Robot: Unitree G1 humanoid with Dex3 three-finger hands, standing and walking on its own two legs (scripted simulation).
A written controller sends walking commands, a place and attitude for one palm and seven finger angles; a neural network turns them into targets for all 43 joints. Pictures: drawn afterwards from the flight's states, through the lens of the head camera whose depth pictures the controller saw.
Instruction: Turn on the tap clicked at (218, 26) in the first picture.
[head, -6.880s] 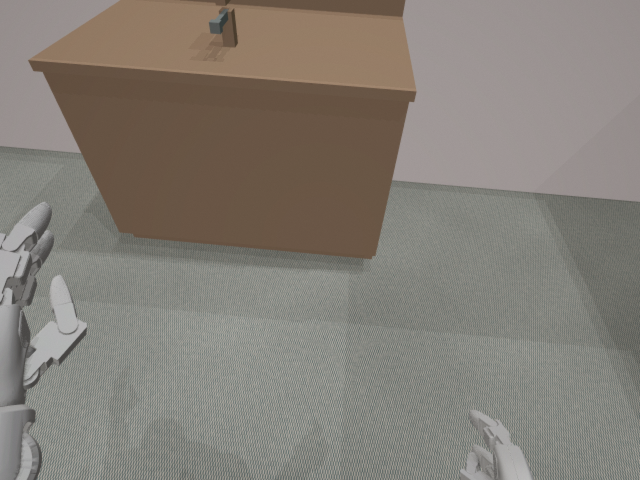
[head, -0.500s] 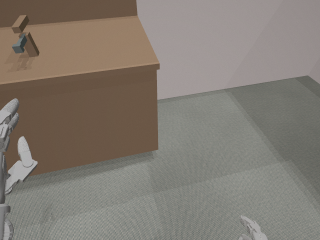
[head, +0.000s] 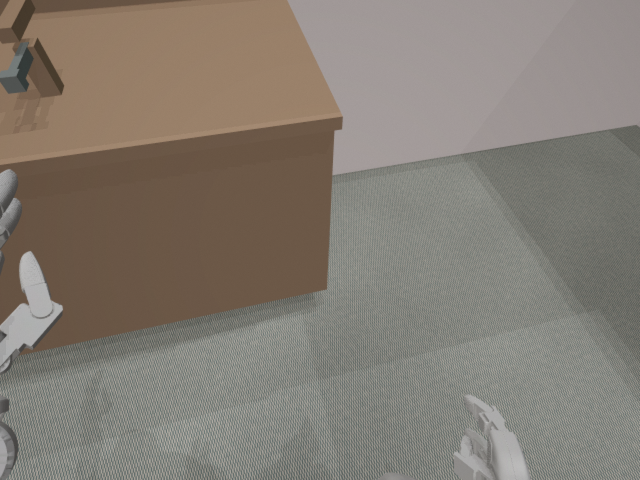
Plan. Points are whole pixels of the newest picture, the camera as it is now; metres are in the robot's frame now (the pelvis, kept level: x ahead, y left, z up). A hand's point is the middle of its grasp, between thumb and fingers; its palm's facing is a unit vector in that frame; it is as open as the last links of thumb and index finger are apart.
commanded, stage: take the last steps up to it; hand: left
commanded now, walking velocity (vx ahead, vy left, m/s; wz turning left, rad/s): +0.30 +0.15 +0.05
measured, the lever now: (13, 81) +0.67 +0.55 +0.11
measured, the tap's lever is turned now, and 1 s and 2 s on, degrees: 0 0 0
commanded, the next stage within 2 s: come to a stop and stand still in 0.88 s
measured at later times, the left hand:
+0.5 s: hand (46, 202) +0.35 +0.30 +0.18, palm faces +0.41 -0.80 -0.43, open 7.4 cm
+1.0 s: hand (51, 155) +0.42 +0.34 +0.17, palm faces +0.40 -0.81 -0.43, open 7.4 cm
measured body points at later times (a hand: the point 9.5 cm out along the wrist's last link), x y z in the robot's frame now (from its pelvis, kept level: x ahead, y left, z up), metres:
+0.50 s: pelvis +0.12 +0.06 -0.01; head +0.16 +0.07 +0.44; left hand +0.32 +0.35 +0.20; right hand +0.30 -0.19 -0.09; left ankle +0.18 +0.18 -0.73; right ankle +0.04 -0.07 -0.69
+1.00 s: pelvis +0.21 +0.10 +0.01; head +0.24 +0.10 +0.46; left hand +0.39 +0.38 +0.20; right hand +0.36 -0.15 -0.09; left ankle +0.23 +0.25 -0.69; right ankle +0.20 +0.00 -0.73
